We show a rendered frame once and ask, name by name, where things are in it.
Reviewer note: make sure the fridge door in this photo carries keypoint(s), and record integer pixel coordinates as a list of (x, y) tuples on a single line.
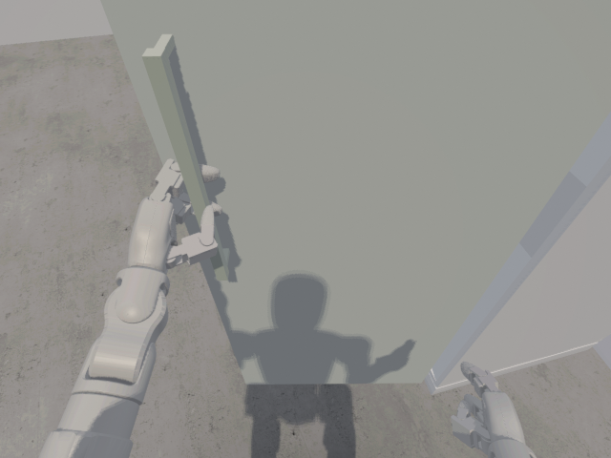
[(380, 160)]

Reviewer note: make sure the robot right hand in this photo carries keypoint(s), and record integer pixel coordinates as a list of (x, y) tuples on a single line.
[(495, 416)]

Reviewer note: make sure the robot left hand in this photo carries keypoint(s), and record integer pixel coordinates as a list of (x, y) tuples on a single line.
[(158, 215)]

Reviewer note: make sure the handle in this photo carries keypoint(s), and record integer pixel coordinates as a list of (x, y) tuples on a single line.
[(163, 83)]

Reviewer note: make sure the robot left forearm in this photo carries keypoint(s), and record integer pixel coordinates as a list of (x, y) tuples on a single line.
[(99, 418)]

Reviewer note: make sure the robot right forearm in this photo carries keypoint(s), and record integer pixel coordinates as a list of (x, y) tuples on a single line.
[(507, 448)]

